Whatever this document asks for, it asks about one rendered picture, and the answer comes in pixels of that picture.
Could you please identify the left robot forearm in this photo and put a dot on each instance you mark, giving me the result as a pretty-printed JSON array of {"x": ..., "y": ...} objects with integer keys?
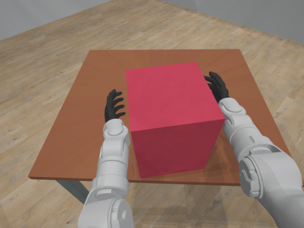
[{"x": 111, "y": 176}]

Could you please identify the right robot upper arm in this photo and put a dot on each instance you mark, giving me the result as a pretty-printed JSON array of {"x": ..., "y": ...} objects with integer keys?
[{"x": 274, "y": 180}]

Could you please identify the table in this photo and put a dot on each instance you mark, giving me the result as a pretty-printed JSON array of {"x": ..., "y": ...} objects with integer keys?
[{"x": 71, "y": 150}]

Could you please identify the left robot upper arm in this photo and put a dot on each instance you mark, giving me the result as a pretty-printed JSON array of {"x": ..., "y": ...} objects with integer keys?
[{"x": 109, "y": 213}]

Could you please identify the right robot forearm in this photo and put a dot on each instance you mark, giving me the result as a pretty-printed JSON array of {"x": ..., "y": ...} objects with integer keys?
[{"x": 243, "y": 135}]

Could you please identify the left robot hand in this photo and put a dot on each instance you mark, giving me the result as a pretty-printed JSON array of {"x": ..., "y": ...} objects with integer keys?
[{"x": 110, "y": 110}]

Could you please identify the carton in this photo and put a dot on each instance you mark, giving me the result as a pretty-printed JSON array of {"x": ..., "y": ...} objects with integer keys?
[{"x": 174, "y": 118}]

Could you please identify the right robot hand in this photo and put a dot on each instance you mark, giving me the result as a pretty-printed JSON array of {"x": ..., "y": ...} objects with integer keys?
[{"x": 218, "y": 87}]

